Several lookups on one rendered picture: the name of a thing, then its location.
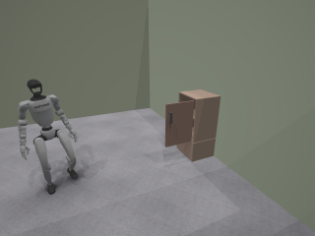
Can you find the left robot hand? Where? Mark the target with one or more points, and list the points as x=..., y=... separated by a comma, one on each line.
x=72, y=132

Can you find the right robot hand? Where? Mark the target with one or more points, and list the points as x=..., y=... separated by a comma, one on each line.
x=23, y=149

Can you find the left robot upper arm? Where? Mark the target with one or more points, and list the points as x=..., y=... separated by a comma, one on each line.
x=56, y=104

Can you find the robot right forearm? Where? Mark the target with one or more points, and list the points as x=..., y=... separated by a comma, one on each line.
x=22, y=134

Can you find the right robot upper arm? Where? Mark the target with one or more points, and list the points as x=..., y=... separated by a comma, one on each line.
x=23, y=106

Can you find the robot right foot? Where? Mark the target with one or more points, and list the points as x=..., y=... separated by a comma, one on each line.
x=51, y=189

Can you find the cupboard door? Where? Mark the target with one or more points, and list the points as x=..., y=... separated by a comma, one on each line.
x=180, y=131

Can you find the humanoid robot head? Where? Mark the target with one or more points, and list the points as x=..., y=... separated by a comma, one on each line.
x=33, y=84

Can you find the robot left forearm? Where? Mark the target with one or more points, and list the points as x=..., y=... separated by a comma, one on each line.
x=65, y=121

